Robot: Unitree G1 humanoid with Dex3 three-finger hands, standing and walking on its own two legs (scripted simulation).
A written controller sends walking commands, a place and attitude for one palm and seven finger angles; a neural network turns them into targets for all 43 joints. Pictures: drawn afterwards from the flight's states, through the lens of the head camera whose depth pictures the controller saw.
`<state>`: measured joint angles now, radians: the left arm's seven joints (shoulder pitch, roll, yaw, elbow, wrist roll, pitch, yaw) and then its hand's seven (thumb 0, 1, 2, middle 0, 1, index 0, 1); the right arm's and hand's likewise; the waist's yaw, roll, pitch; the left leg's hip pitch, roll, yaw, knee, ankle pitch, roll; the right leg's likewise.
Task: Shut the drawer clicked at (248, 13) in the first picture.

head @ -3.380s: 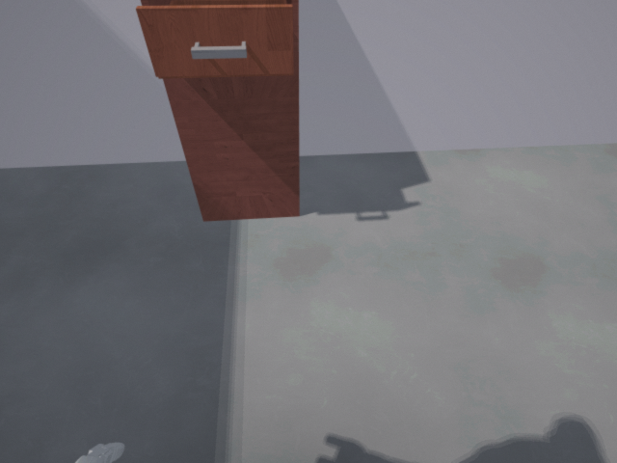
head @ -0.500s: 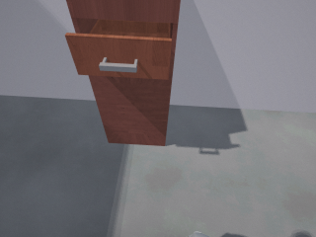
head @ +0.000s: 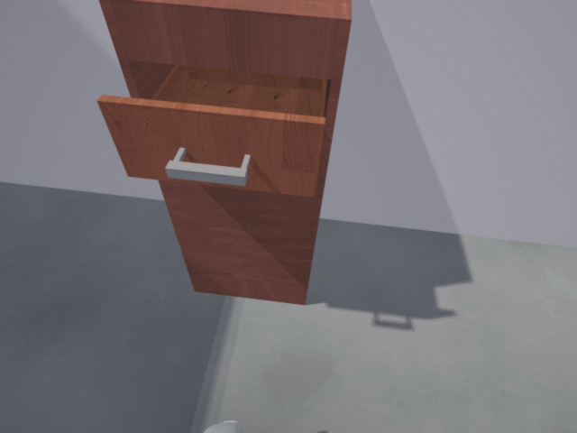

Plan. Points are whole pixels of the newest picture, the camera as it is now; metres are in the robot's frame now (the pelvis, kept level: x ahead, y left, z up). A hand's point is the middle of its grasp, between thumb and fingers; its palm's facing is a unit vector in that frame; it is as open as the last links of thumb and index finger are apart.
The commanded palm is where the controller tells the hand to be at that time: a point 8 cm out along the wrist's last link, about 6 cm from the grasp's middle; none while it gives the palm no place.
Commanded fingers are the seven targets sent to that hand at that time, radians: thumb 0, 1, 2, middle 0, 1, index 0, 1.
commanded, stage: come to a stop and stand still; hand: left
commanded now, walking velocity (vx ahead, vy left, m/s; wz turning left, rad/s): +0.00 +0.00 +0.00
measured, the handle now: (210, 165) +0.53 +0.19 +0.06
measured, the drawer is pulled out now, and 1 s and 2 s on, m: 0.14 0.14 0.14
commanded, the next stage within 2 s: look again from close up in 1.06 s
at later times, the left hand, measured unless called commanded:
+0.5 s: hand out of the picture +0.12 +0.20 -0.17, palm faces +0.00 -0.96 -0.28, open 7.4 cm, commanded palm none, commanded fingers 0.00 0.90 0.90 -0.20 -0.30 -0.20 -0.30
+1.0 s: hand out of the picture +0.02 +0.12 -0.17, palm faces +0.02 -0.98 -0.19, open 7.3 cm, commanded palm none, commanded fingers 0.00 0.90 0.90 -0.20 -0.30 -0.20 -0.30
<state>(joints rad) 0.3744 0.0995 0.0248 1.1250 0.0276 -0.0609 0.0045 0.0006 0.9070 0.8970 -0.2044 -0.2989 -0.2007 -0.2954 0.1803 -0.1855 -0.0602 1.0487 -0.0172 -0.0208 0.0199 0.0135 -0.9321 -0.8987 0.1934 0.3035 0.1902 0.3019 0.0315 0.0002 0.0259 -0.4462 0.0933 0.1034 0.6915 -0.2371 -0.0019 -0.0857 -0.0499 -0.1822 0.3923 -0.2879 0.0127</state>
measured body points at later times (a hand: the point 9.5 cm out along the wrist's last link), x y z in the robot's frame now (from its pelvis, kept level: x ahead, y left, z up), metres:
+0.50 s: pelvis +0.03 -0.01 -0.01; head +0.05 -0.01 +0.44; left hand +0.12 +0.25 -0.14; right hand +0.08 -0.25 -0.16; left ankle +0.09 +0.11 -0.74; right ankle +0.02 -0.14 -0.72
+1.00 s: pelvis +0.00 -0.05 +0.00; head +0.01 -0.05 +0.45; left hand +0.02 +0.18 -0.16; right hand -0.02 -0.26 -0.16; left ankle +0.00 +0.08 -0.74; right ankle +0.02 -0.14 -0.74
